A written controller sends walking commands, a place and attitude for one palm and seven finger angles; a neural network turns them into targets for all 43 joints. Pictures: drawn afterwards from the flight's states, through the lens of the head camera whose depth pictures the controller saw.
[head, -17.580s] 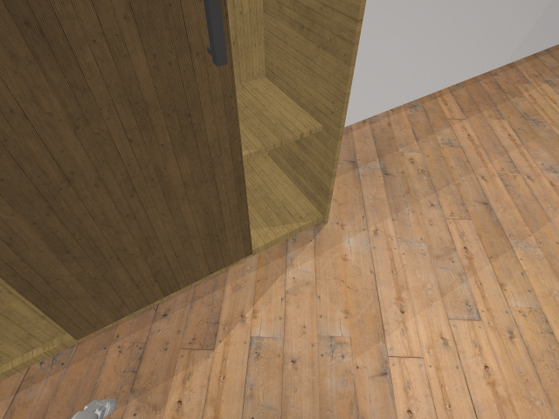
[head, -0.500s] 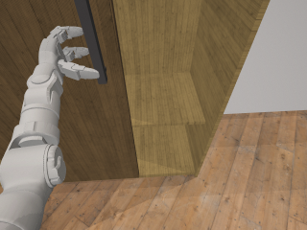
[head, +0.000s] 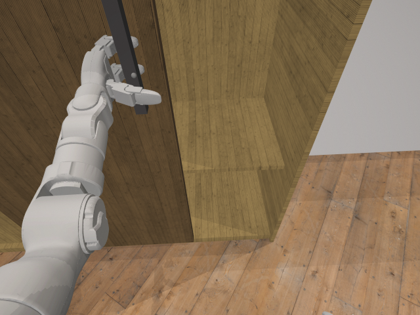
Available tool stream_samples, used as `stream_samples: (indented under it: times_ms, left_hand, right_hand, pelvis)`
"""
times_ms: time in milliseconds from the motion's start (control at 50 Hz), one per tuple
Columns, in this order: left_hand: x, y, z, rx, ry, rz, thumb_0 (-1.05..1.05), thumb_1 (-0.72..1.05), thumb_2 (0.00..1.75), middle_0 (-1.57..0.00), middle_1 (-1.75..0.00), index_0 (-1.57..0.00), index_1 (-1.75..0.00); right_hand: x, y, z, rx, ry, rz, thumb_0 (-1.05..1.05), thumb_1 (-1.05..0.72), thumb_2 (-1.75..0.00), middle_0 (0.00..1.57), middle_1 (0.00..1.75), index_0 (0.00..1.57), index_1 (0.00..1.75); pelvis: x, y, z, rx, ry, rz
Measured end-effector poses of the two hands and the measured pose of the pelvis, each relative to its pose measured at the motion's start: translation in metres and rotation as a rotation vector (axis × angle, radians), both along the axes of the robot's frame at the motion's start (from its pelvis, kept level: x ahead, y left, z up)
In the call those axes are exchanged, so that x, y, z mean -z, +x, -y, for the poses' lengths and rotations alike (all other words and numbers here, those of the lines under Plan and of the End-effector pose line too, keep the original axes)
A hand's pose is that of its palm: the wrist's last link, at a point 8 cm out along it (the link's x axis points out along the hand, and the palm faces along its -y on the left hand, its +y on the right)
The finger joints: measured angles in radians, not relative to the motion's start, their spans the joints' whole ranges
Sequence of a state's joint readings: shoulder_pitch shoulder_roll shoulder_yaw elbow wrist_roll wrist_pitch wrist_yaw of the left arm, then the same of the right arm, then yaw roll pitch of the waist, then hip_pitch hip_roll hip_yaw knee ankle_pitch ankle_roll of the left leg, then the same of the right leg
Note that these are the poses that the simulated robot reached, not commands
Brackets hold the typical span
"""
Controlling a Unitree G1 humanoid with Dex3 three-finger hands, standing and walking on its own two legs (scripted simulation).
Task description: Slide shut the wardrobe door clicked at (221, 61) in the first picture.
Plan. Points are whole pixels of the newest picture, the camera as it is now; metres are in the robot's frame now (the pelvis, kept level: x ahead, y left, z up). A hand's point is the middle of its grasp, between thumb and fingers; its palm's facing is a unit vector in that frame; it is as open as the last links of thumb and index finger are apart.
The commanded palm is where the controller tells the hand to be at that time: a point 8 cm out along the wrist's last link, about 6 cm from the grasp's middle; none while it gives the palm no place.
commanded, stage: slide the fingers in behind the handle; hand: left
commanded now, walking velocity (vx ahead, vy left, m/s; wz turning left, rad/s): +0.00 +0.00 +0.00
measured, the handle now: (128, 47) +0.53 +0.15 +0.26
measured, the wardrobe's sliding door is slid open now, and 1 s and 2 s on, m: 0.38 0.38 0.38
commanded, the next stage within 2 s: grip the handle and tug to test in 0.90 s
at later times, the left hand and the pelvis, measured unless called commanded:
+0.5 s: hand (139, 73) +0.47 +0.12 +0.24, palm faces +0.07 -1.00 -0.02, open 14.2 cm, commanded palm +0.45 +0.16 +0.23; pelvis +0.00 -0.01 +0.00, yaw +1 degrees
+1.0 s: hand (141, 73) +0.48 +0.12 +0.23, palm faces +0.06 -1.00 -0.02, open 14.1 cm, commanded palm +0.46 +0.16 +0.23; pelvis +0.00 +0.00 +0.00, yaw +1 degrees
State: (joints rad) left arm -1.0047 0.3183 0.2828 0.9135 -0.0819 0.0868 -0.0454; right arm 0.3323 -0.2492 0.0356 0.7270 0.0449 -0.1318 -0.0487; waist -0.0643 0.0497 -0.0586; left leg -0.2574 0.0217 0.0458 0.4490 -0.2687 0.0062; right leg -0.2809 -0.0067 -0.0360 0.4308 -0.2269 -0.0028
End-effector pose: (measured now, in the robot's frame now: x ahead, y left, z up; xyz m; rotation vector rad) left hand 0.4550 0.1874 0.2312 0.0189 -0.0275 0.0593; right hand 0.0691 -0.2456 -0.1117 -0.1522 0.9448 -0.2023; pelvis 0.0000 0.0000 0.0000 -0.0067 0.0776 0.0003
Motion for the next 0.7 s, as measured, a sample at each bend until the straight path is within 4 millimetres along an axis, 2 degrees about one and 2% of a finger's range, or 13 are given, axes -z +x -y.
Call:
stream_samples:
  times_ms: [180, 360, 700]
  left_hand:
    - [-0.006, -0.004, 0.010, 0.025, -0.008, 0.023, -0.01, -0.50, 0.30, -0.30, -1.20, -0.30, -1.20]
    - [-0.007, -0.006, 0.013, -0.009, 0.008, 0.003, -0.01, -0.50, 0.30, -0.30, -1.20, -0.26, -1.20]
    - [-0.006, -0.006, 0.013, -0.004, 0.002, 0.011, -0.01, -0.50, 0.30, -0.29, -1.20, -0.25, -1.20]
  right_hand:
    - [0.003, -0.011, 0.010, 0.014, -0.009, -0.042, 0.01, -0.91, -0.90, 0.20, 0.30, 0.20, 0.29]
    - [0.001, -0.002, 0.014, 0.005, -0.010, -0.009, 0.01, -0.91, -0.90, 0.20, 0.30, 0.20, 0.29]
    - [0.002, 0.007, 0.003, -0.033, -0.002, -0.003, 0.01, -0.91, -0.90, 0.20, 0.30, 0.20, 0.29]
  pelvis:
    - [-0.001, 0.002, 0.004, -0.004, -0.001, 0.006]
    - [-0.001, -0.001, 0.007, -0.009, 0.000, 0.008]
    - [0.000, -0.001, 0.003, -0.021, 0.001, 0.006]
